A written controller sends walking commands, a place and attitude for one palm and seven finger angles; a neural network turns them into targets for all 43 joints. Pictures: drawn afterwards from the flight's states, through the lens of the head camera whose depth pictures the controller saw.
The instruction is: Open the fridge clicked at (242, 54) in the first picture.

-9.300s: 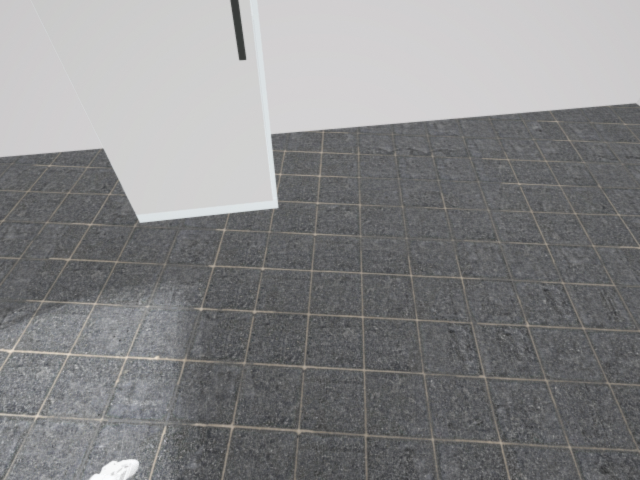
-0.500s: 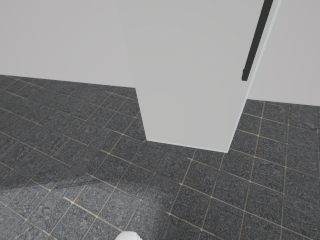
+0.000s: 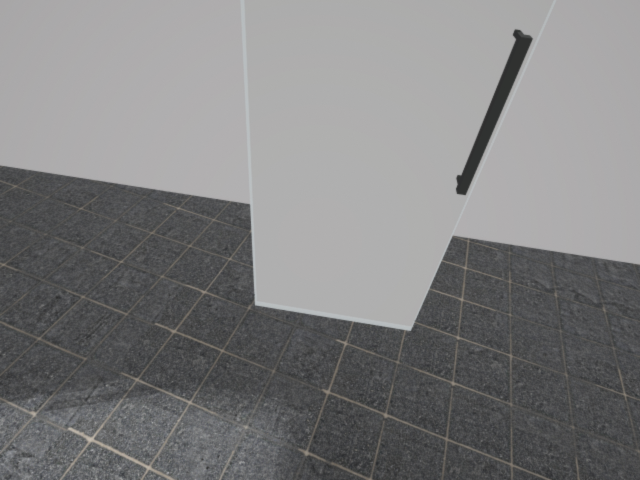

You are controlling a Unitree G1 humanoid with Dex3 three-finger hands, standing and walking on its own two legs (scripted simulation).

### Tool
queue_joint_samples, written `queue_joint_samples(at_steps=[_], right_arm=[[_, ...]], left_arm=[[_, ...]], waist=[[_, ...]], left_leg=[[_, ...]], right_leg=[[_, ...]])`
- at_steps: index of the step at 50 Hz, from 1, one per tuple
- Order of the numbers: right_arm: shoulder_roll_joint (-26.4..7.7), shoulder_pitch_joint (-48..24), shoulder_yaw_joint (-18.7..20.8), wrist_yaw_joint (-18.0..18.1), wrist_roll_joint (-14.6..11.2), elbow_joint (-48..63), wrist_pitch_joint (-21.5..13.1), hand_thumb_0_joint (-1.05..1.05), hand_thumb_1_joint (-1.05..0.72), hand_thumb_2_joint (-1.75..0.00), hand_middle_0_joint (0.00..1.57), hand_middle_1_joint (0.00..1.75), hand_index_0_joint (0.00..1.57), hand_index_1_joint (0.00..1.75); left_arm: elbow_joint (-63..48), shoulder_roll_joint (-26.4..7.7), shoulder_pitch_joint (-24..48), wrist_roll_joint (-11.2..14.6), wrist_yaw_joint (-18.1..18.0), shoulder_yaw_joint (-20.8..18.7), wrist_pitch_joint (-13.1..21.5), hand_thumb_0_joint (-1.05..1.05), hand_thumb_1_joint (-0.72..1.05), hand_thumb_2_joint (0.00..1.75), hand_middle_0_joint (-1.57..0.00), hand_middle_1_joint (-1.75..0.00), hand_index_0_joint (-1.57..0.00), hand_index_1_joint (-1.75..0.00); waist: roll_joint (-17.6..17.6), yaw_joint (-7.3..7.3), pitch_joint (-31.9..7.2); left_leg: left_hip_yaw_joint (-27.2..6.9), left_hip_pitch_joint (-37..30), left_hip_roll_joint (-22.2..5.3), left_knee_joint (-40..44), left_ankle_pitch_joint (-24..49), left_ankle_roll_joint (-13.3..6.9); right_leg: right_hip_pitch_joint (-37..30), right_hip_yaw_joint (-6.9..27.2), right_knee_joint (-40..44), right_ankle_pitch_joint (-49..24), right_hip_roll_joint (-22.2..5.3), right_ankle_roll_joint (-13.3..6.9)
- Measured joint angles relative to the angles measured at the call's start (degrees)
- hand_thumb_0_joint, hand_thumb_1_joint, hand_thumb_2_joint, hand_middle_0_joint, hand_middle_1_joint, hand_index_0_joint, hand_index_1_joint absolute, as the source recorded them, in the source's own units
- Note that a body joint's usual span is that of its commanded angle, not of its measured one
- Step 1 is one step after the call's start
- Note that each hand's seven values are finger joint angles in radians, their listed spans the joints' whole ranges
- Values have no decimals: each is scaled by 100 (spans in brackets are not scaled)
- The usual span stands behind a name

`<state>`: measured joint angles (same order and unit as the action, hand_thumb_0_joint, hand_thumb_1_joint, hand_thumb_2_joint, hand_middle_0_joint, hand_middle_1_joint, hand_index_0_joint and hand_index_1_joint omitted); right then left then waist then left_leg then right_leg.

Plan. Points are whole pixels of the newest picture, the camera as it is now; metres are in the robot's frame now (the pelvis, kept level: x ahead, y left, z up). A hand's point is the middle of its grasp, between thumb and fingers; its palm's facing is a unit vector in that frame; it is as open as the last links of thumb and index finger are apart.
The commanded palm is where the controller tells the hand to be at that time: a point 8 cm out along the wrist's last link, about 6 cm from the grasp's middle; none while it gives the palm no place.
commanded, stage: take the last steps up to it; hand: right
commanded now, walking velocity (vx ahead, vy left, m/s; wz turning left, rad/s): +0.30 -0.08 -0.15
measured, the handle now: (486, 120) +0.82 -0.29 +0.13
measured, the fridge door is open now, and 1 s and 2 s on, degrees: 0 0 0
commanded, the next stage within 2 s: come to a stop and stand still in 1.06 s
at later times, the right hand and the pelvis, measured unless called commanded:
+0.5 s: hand out of the picture -0.06 -0.20 -0.18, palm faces +0.24 +0.96 -0.11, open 7.4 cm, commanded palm none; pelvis +0.11 -0.10 -0.02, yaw -4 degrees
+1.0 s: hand (465, 363) +0.40 -0.26 -0.17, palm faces -0.05 +0.97 -0.22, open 7.4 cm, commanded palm none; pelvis +0.28 -0.08 -0.02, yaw +0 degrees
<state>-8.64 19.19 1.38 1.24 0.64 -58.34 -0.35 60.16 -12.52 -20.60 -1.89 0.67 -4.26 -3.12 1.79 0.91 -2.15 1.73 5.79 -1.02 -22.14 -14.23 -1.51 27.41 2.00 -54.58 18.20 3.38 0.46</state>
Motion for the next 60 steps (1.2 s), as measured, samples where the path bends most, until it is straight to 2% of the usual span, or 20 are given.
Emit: queue_joint_samples(at_steps=[5,10,16,19,21,23,24,26,28,31,35,40,43,47,50,51,53,55,57,60], right_arm=[[141,501,-37,0,-7,-342,-135,1,-91,-90,20,30,20,30],[283,955,-59,14,31,-547,-303,1,-91,-90,20,30,20,30],[439,1401,-89,21,100,-843,-363,1,-91,-90,20,30,20,30],[452,1489,-81,22,120,-954,-311,1,-91,-90,20,30,20,30],[450,1547,-67,17,106,-1008,-273,1,-91,-90,20,30,20,30],[425,1442,-63,-2,62,-1066,-172,1,-91,-90,20,30,20,30],[394,1328,-58,-8,51,-1067,-105,1,-91,-90,20,30,20,30],[311,1103,-27,-19,41,-1019,-28,1,-91,-90,20,30,20,30],[182,826,47,-52,60,-920,-6,1,-91,-90,20,30,20,30],[-24,386,158,-71,86,-652,-14,1,-91,-90,20,30,20,30],[-258,-214,284,-88,104,-251,0,1,-92,-90,19,30,20,30],[-337,-830,318,-141,91,117,42,1,-92,-90,19,30,19,30],[-305,-1074,279,-167,71,230,70,1,-92,-90,19,30,19,30],[-231,-1269,210,-190,46,284,56,1,-92,-90,19,30,19,30],[-201,-1287,138,-208,55,283,-89,1,-91,-90,19,30,19,30],[-195,-1288,132,-193,69,264,-185,1,-91,-90,19,30,20,30],[-90,-1295,96,-150,26,191,-290,1,-91,-90,19,30,20,30],[31,-1220,37,-130,2,94,-282,1,-91,-90,19,30,20,30],[77,-1130,148,-17,-81,67,-287,-1,-94,-90,20,30,20,30],[-10,-998,140,23,-25,-45,-237,-2,-96,-90,20,30,20,30]], left_arm=[[-66,-129,30,-6,33,-87,53,0,91,90,-20,-30,-20,-30],[56,-147,148,-14,67,-65,16,0,92,90,-20,-30,-20,-30],[2,-13,706,22,106,59,82,1,92,90,-19,-30,-19,-30],[-126,122,1091,66,126,135,209,1,92,90,-19,-30,-19,-30],[-248,207,1306,74,114,195,373,1,92,90,-20,-30,-19,-30],[-339,324,1509,62,48,222,571,0,92,90,-20,-30,-20,-30],[-372,389,1559,69,19,248,627,0,92,90,-20,-30,-20,-30],[-370,509,1525,83,-35,296,677,0,91,90,-20,-30,-20,-30],[-314,614,1369,86,-79,323,690,0,91,90,-20,-30,-20,-30],[-408,601,1154,207,-208,137,876,-5,95,90,-20,-30,-20,-30],[-241,413,782,128,-220,135,843,-6,96,90,-20,-30,-20,-30],[93,355,178,86,-216,167,732,-3,94,90,-20,-30,-20,-30],[250,378,-129,47,-206,179,675,-2,93,90,-20,-30,-20,-30],[422,410,-424,-3,-182,193,592,-1,92,90,-20,-30,-20,-30],[545,465,-659,27,-161,221,533,0,92,90,-20,-30,-20,-30],[598,498,-691,58,-141,233,503,0,92,90,-20,-30,-20,-30],[640,488,-557,114,-127,239,395,0,91,90,-20,-30,-20,-30],[613,454,-381,129,-129,211,335,0,91,90,-20,-30,-20,-30],[526,420,-204,103,-128,178,298,1,91,90,-20,-30,-20,-30],[365,368,81,59,-137,162,276,1,91,90,-20,-30,-20,-30]], waist=[[67,-33,59],[118,-262,95],[51,-503,199],[-73,-632,317],[-163,-664,387],[-280,-615,521],[-318,-611,586],[-340,-565,577],[-355,-468,500],[-426,-288,371],[-497,-202,192],[-451,-102,181],[-347,30,303],[-191,236,534],[-137,311,644],[-162,282,674],[-85,271,848],[-25,241,910],[37,183,866],[82,131,704]], left_leg=[[223,-349,-103,478,139,34],[454,-577,-175,643,30,109],[573,-760,-330,631,-233,329],[564,-765,-463,398,-493,506],[507,-637,-576,-105,-837,606],[314,-113,-697,-1476,-1317,442],[156,230,-660,-2312,-1487,335],[67,895,-563,-3601,-1390,203],[156,1446,-543,-4213,-1003,163],[205,2078,-546,-4327,-455,175],[174,2622,-557,-4166,146,249],[88,2844,-604,-3607,512,317],[127,2733,-620,-2928,509,290],[279,2355,-520,-1837,303,161],[465,1798,-330,-1028,555,19],[489,1778,-301,-1030,868,-51],[568,1757,-201,-1340,591,-174],[635,1562,-131,-1228,395,-223],[710,1348,-62,-927,450,-201],[797,1098,8,-519,563,-223]], right_leg=[[505,-34,-816,-825,-405,181],[558,-98,-589,-1073,-712,240],[257,-448,620,-778,-867,165],[-115,-665,1504,-522,-795,41],[-551,-808,2191,-603,-692,-42],[-630,-910,2060,-560,-614,-207],[-687,-973,1931,-439,-604,-249],[-958,-1099,2021,-306,-608,-287],[-1287,-1180,2347,-346,-569,-288],[-1719,-1287,2875,-447,-438,-333],[-2167,-1361,3367,-484,-281,-358],[-2590,-1360,3642,-345,-221,-303],[-2796,-1368,3672,-185,-285,-218],[-2985,-1435,3461,180,-492,-20],[-2917,-1450,2758,687,-746,160],[-2666,-1411,2106,846,-847,138],[-1940,-916,393,1167,-900,42],[-1258,-635,-750,1076,-868,-11],[-716,-540,-1139,752,-904,-11],[-281,-573,-728,388,-976,62]])
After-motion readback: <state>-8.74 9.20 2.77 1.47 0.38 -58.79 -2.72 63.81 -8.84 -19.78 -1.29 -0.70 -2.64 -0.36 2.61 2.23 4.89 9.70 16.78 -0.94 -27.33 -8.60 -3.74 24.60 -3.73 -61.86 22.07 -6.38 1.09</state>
